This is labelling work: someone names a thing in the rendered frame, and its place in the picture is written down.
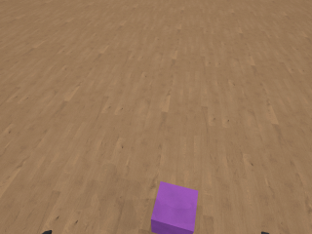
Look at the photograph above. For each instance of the carton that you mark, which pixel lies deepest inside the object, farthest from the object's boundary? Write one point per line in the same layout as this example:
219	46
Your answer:
174	210

